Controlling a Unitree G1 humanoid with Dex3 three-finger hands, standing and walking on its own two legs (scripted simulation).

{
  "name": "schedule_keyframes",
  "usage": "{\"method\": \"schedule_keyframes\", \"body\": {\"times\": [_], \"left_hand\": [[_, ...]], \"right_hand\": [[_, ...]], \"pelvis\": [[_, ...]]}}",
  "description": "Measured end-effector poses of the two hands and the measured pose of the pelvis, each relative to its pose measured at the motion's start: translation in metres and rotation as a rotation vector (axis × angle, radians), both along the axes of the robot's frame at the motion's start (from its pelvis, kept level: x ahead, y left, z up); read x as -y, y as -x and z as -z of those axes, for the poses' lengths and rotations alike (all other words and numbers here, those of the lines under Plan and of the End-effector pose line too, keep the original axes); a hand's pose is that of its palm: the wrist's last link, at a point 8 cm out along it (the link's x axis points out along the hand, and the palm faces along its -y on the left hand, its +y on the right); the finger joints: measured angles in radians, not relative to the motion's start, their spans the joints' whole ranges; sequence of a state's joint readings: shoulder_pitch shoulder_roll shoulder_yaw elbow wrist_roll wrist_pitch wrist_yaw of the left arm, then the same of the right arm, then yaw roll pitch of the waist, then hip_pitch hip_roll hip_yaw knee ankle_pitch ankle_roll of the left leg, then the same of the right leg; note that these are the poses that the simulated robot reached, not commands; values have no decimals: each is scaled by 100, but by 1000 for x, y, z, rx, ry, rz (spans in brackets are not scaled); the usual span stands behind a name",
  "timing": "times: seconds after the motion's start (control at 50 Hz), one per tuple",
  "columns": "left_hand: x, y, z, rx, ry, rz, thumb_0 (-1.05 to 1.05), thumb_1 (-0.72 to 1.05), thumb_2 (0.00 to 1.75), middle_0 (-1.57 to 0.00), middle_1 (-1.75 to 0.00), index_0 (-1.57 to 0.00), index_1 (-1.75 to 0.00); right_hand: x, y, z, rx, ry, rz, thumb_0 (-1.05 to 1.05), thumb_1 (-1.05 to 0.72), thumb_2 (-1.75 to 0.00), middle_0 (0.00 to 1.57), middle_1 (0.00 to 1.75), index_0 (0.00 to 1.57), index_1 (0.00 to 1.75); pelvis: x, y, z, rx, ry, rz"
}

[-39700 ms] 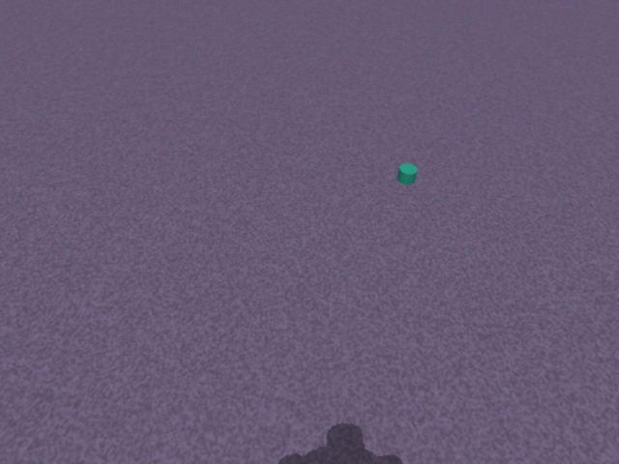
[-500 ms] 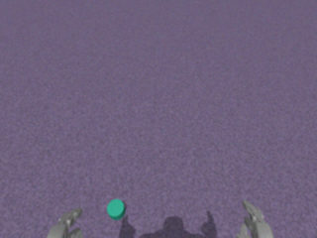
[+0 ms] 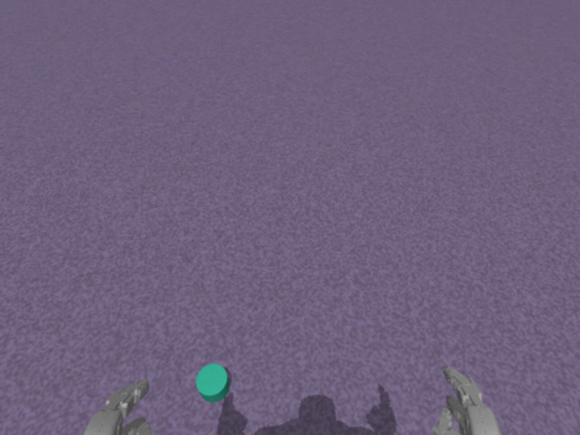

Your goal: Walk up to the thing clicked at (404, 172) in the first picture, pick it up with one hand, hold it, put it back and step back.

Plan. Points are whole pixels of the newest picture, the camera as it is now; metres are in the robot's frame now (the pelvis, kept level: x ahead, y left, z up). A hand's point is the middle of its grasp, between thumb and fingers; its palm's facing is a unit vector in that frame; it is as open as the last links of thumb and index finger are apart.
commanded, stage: stand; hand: left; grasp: from above
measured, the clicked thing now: (213, 383) +0.44 +0.23 -0.68
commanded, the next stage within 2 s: none
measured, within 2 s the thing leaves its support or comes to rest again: neither
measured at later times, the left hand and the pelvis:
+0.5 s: hand out of the picture +0.07 +0.25 -0.11, palm faces +0.05 -0.94 -0.33, open 7.4 cm; pelvis +0.00 +0.01 +0.05, yaw +0 degrees
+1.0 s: hand out of the picture +0.02 +0.25 -0.10, palm faces +0.05 -0.94 -0.33, open 7.4 cm; pelvis -0.01 +0.01 +0.07, yaw +1 degrees
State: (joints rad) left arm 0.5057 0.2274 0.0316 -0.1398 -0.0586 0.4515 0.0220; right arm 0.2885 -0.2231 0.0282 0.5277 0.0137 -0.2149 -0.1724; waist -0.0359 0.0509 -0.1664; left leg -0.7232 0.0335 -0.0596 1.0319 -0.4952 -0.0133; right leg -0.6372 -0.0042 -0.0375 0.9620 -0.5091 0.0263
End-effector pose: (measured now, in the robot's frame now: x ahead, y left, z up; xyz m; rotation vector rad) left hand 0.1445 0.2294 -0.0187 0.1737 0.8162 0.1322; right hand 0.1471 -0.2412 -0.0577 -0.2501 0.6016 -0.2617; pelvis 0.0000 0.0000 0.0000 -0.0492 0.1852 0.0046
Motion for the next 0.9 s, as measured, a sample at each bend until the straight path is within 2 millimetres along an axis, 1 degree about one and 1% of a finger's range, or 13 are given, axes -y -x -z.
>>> {"method": "schedule_keyframes", "body": {"times": [0.08, 0.1, 0.14, 0.2, 0.24, 0.32, 0.42, 0.52, 0.62, 0.76, 0.9], "left_hand": [[0, -1, 0, -1, -1, 1, 2, 91, 89, -20, -30, -20, -30], [-1, -2, 2, 13, -26, 17, 2, 91, 89, -20, -30, -20, -30], [-8, -6, 13, 31, -76, 39, 1, 91, 89, -20, -30, -20, -30], [-23, -1, 27, -12, -114, 35, 1, 90, 89, -20, -30, -20, -30], [-32, 8, 34, -58, -123, 14, 1, 91, 89, -20, -30, -20, -30], [-49, 32, 45, -162, -135, -27, 1, 91, 89, -20, -30, -20, -30], [-62, 64, 53, -286, -122, -74, 1, 91, 89, -20, -30, -20, -30], [-64, 92, 55, -377, -103, -105, 1, 91, 89, -20, -30, -20, -30], [-63, 111, 53, -435, -89, -120, 1, 91, 89, -20, -30, -20, -30], [-64, 123, 48, -460, -92, -126, 1, 91, 89, -20, -30, -20, -30], [-65, 128, 44, -465, -100, -128, 1, 91, 89, -20, -30, -20, -30]], "right_hand": [[-1, 0, 0, 1, -2, -1, 1, -90, -90, 20, 30, 20, 30], [-1, 0, 3, -24, 13, -26, 1, -90, -90, 20, 30, 20, 30], [1, 3, 13, -151, 35, -104, 1, -90, -90, 20, 30, 20, 30], [8, 13, 21, -308, 30, -151, 1, -90, -90, 20, 30, 20, 30], [14, 21, 21, -363, 14, -135, 1, -90, -90, 20, 30, 21, 30], [23, 38, 16, -437, 0, -82, 1, -90, -90, 20, 30, 21, 30], [26, 59, 12, -516, 0, -33, 1, -90, -90, 20, 30, 20, 30], [21, 73, 10, -574, -15, -5, 1, -90, -90, 20, 30, 20, 30], [14, 82, 8, -602, -37, 10, 1, -90, -90, 20, 30, 20, 30], [11, 87, 6, -612, -58, 16, 0, -90, -90, 20, 30, 20, 30], [18, 93, 5, -618, -62, 23, 0, -90, -90, 20, 30, 20, 30]], "pelvis": [[0, 0, 0, 0, 0, 0], [0, 1, -1, 21, -3, -1], [0, 5, -6, 67, -20, 0], [-1, 8, -15, 110, -40, 1], [-2, 9, -20, 129, -46, 1], [-5, 7, -29, 155, -49, 0], [-11, 3, -40, 181, -42, 2], [-15, 1, -49, 210, -39, 0], [-17, 3, -57, 234, -41, -3], [-17, 9, -63, 254, -46, -5], [-13, 13, -66, 259, -47, -8]]}}
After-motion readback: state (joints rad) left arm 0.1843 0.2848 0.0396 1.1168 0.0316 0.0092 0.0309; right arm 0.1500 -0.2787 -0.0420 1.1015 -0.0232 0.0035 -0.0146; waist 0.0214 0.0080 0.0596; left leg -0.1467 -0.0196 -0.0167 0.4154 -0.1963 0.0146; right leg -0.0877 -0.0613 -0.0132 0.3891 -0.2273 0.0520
